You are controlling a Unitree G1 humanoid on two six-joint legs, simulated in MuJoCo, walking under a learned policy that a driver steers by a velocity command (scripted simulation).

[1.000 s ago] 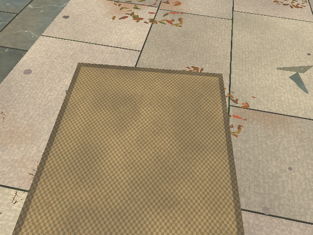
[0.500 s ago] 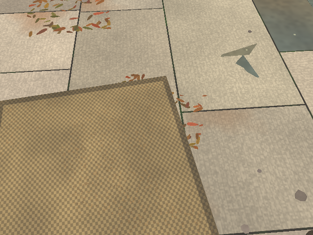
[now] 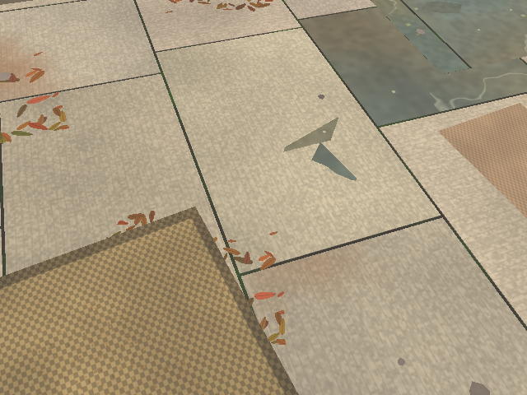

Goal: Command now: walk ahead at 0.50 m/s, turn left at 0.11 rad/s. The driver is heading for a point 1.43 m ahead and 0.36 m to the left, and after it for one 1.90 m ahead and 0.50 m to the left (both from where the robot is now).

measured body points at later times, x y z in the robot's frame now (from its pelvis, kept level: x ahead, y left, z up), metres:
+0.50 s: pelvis +0.25 -0.03 +0.00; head +0.27 -0.03 +0.45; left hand +0.23 +0.27 -0.11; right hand +0.47 -0.25 -0.10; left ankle +0.32 +0.15 -0.67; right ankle +0.23 -0.14 -0.74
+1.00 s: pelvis +0.49 +0.12 +0.00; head +0.51 +0.15 +0.45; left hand +0.51 +0.44 -0.10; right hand +0.69 -0.08 -0.10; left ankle +0.44 +0.18 -0.74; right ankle +0.70 +0.02 -0.67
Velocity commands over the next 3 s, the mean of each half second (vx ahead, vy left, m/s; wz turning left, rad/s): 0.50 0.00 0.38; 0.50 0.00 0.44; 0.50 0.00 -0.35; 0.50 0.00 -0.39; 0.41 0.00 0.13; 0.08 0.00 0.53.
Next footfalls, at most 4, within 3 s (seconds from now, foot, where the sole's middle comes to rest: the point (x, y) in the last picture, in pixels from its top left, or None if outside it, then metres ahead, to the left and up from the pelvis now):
0.22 right None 0.27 -0.14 -0.78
0.72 left None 0.48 0.19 -0.78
1.26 right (203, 271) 0.85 0.14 -0.78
1.74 left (122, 213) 1.07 0.40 -0.78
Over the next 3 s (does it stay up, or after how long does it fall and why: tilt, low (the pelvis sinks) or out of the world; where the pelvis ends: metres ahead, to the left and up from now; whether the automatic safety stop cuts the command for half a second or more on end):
stays up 1.38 0.28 -0.01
